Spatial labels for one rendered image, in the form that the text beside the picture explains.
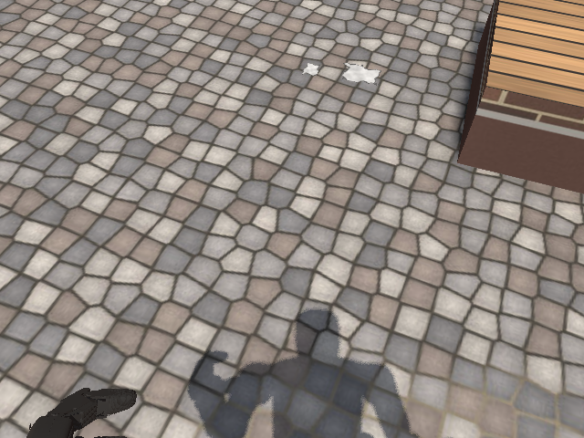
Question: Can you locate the robot left hand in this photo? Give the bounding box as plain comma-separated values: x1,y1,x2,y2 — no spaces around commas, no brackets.
26,388,137,438

